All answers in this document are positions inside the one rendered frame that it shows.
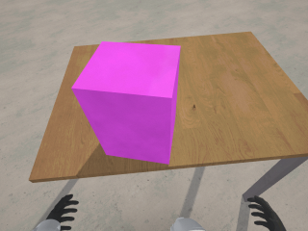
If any carton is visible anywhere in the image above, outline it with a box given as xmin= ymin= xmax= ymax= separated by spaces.
xmin=71 ymin=41 xmax=181 ymax=165

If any table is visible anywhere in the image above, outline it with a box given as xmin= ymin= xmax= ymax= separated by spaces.
xmin=29 ymin=31 xmax=308 ymax=202

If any right robot thigh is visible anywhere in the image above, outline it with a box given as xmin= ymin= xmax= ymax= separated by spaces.
xmin=170 ymin=218 xmax=206 ymax=231

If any robot left hand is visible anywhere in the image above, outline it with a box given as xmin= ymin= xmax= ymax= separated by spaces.
xmin=46 ymin=194 xmax=79 ymax=231

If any robot right hand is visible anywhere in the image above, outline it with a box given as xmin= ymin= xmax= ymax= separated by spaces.
xmin=247 ymin=195 xmax=287 ymax=231

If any robot left forearm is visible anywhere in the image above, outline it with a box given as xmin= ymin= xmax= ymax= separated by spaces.
xmin=32 ymin=218 xmax=61 ymax=231

